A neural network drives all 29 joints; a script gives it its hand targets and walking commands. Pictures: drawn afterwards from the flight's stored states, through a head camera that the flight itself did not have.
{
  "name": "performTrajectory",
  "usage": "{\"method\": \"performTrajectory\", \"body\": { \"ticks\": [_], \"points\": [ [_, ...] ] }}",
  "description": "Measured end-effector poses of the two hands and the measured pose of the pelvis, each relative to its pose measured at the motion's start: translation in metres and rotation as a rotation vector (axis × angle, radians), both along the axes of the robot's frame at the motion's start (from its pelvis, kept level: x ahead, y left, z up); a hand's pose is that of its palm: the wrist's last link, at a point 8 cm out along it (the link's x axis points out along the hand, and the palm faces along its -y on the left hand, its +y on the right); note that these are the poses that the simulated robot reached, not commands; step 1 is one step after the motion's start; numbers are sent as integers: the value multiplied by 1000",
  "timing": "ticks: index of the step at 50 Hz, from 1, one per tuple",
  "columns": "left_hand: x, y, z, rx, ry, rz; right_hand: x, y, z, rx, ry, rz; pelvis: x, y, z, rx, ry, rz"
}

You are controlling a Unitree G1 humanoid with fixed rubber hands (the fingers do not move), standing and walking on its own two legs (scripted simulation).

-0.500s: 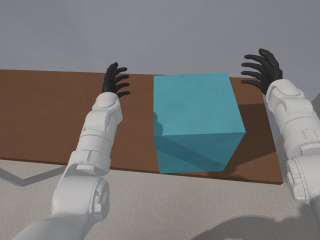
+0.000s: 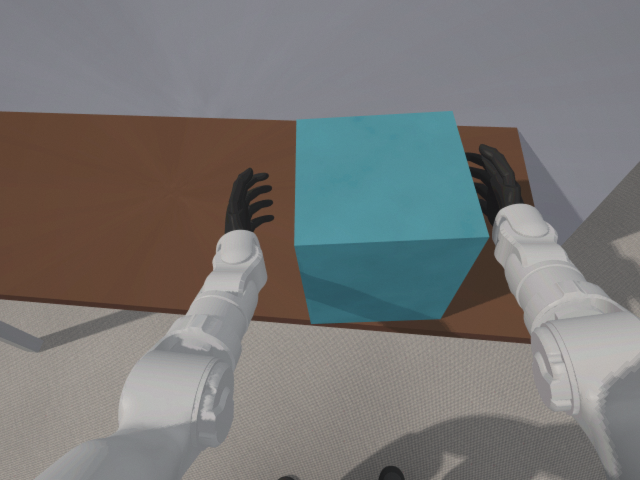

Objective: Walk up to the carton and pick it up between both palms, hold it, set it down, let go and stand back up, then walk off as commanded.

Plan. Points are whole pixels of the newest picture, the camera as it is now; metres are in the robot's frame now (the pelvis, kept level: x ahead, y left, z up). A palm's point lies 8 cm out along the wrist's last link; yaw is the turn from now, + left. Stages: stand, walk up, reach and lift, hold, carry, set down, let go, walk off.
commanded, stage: reach and lift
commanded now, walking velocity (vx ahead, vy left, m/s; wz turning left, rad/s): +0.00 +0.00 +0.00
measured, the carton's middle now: (374, 228) +0.46 +0.01 -0.03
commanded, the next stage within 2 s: none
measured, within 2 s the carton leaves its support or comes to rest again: neither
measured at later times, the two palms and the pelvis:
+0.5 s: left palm (260, 231) +0.42 +0.17 +0.00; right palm (487, 201) +0.50 -0.14 +0.02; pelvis +0.02 +0.00 -0.01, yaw +0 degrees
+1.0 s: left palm (265, 240) +0.40 +0.16 +0.01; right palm (487, 212) +0.47 -0.13 +0.02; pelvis +0.02 +0.00 +0.01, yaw +0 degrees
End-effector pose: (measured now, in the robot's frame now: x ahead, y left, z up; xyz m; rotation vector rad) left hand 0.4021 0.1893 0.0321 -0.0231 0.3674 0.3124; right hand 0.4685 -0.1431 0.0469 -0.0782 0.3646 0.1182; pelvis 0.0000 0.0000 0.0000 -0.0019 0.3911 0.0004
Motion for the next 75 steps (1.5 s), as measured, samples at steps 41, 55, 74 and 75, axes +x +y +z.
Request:
{"method": "performTrajectory", "body": {
  "ticks": [41, 55, 74, 75],
  "points": [
    [9, -27, -25, 11, -66, -16, 18, 12, -26, 29, -107, -51, 12, 7, -1, -2, 52, 0],
    [4, -27, -27, 5, -58, -32, 6, 10, -26, -16, -104, -58, 26, 2, 11, -4, -18, 7],
    [5, -27, -31, -11, -86, -29, 6, 11, -26, -64, -124, -48, 31, 9, 14, -7, -22, 17],
    [5, -26, -31, -5, -86, -31, 6, 11, -26, -60, -124, -49, 31, 9, 14, -8, -19, 18]
  ]
}}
